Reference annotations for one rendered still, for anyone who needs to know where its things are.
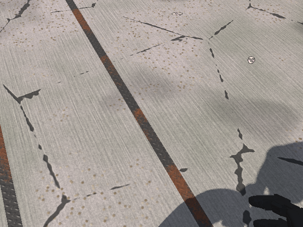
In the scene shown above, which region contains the right robot hand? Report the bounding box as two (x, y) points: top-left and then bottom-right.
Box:
(248, 194), (303, 227)

